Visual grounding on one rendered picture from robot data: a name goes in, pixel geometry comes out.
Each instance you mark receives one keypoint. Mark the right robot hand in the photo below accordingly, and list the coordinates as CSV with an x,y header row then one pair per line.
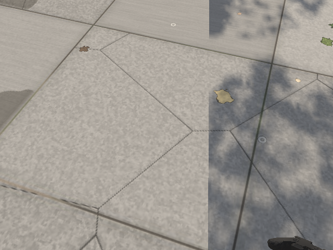
x,y
297,243

